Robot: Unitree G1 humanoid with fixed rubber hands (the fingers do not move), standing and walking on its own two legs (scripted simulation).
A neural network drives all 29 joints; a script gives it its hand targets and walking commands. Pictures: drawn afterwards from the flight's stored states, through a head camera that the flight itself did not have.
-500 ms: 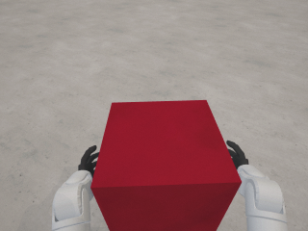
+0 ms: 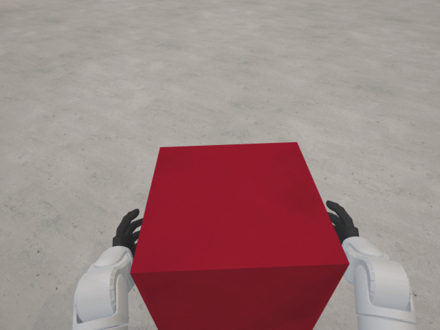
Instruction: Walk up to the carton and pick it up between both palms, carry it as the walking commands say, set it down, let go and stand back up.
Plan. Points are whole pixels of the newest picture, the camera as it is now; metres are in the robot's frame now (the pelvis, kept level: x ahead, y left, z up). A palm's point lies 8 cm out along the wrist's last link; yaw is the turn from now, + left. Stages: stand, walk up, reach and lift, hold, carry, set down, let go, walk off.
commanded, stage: carry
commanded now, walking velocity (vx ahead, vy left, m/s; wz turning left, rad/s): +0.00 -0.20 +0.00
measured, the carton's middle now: (232, 240) +0.31 +0.00 +0.00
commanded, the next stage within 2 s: none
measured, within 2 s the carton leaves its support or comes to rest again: neither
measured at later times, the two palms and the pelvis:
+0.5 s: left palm (158, 266) +0.23 +0.13 +0.04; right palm (388, 267) +0.21 -0.24 +0.06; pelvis -0.03 -0.05 -0.01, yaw -2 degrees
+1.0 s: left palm (207, 290) +0.19 +0.05 +0.06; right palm out of the picture +0.17 -0.33 +0.06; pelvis -0.07 -0.13 -0.02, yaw +0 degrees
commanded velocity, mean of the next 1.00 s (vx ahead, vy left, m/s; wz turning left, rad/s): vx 0.00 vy -0.20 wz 0.00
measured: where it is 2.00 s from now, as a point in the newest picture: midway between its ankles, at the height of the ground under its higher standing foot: outside the picture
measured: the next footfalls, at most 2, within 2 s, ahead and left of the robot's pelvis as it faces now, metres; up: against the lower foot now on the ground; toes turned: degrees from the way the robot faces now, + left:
right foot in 0.86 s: +0.02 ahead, -0.21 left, +0.00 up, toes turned -7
left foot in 1.08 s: -0.03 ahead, -0.04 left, +0.00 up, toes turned +9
